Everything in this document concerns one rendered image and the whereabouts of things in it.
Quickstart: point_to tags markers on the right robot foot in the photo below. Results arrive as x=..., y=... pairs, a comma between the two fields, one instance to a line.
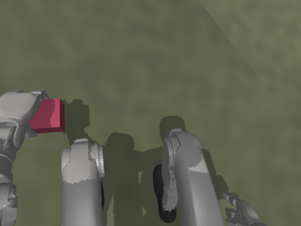
x=166, y=216

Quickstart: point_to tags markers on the left robot arm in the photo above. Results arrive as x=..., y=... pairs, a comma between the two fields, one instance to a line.
x=12, y=134

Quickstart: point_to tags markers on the left robot hand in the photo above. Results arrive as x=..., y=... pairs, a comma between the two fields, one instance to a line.
x=22, y=106

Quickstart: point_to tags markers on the right robot hand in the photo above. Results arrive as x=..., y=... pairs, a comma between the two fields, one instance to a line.
x=245, y=215

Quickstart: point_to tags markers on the carton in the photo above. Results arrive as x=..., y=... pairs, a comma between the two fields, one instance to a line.
x=50, y=117

